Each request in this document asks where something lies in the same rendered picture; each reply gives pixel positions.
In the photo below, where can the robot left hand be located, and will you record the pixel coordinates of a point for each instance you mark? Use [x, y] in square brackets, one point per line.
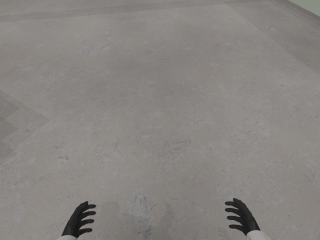
[74, 224]

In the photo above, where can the robot right forearm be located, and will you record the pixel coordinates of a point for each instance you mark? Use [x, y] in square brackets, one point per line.
[257, 235]

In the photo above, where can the robot right hand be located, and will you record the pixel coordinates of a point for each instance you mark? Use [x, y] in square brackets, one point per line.
[248, 222]

